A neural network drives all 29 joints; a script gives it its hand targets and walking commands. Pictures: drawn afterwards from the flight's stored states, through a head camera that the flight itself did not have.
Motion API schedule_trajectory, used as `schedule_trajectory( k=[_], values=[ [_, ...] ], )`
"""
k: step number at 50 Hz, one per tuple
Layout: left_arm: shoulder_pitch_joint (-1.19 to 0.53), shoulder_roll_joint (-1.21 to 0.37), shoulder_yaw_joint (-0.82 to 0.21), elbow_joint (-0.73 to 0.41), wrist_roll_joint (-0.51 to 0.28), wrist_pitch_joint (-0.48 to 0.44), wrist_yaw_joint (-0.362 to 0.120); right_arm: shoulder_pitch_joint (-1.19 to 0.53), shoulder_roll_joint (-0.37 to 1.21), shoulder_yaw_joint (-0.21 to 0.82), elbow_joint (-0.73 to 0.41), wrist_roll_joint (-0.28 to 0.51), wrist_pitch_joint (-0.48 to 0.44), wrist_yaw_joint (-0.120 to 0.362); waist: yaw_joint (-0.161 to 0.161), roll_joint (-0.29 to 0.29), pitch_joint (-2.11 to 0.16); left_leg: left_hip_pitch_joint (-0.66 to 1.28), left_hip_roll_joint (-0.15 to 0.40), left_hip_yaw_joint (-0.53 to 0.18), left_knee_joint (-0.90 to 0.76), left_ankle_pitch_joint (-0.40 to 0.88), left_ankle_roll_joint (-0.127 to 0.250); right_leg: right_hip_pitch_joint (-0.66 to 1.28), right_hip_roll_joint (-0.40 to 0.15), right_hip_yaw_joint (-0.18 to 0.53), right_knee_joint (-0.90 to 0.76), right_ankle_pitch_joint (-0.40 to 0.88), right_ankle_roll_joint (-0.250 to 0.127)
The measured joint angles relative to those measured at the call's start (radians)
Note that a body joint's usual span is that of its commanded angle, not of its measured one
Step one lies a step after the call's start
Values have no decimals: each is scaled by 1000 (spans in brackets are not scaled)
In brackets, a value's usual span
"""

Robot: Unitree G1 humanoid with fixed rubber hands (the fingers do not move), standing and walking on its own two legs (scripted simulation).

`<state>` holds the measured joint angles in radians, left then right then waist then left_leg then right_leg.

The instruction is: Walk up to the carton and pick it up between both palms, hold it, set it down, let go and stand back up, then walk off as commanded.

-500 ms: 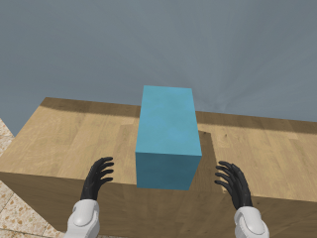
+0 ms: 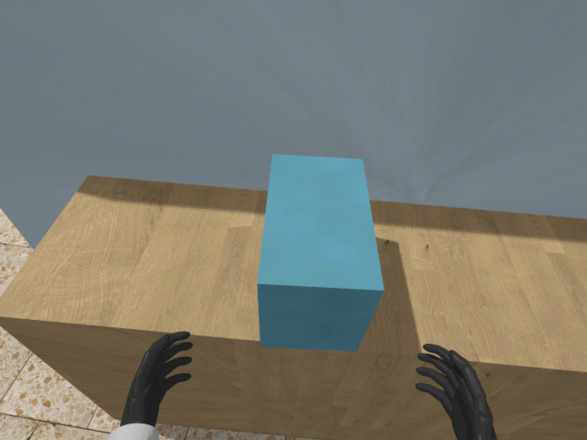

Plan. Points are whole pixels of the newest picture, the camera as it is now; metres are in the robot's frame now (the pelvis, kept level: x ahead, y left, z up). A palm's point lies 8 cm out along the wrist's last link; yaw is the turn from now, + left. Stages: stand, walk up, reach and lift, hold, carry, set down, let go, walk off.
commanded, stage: set down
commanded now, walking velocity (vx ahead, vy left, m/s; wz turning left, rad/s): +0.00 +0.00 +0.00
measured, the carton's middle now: (313, 249) +0.44 -0.01 -0.01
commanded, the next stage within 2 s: let go in 1.52 s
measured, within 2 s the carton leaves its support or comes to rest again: neither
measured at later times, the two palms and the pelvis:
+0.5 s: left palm (136, 415) +0.17 +0.20 -0.02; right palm (469, 434) +0.18 -0.21 -0.02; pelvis +0.01 +0.00 +0.00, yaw +0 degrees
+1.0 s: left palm (131, 425) +0.16 +0.22 -0.05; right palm out of the picture +0.17 -0.21 -0.05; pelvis +0.01 +0.01 +0.00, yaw +0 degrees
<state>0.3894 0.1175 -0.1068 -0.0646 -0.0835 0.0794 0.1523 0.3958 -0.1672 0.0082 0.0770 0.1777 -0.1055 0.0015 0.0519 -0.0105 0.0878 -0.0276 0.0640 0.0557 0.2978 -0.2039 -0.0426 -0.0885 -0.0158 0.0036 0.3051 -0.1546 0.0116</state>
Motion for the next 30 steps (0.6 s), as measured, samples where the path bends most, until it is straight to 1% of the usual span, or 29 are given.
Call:
schedule_trajectory(
  k=[8,17,30],
  values=[
    [15,-8,8,6,25,-1,-3,7,-10,-6,24,-13,-9,16,-2,3,3,7,0,1,3,-11,1,14,0,1,-12,-3,3],
    [22,-8,17,64,37,-13,-21,16,-13,-10,73,-30,-28,20,-6,10,10,25,1,0,-3,-17,2,34,0,-1,-22,-7,5],
    [-7,20,55,173,40,-19,-59,0,-13,-12,155,-65,-42,20,-15,13,6,24,0,-7,-2,-17,2,37,-1,-8,-23,-8,7]
  ],
)
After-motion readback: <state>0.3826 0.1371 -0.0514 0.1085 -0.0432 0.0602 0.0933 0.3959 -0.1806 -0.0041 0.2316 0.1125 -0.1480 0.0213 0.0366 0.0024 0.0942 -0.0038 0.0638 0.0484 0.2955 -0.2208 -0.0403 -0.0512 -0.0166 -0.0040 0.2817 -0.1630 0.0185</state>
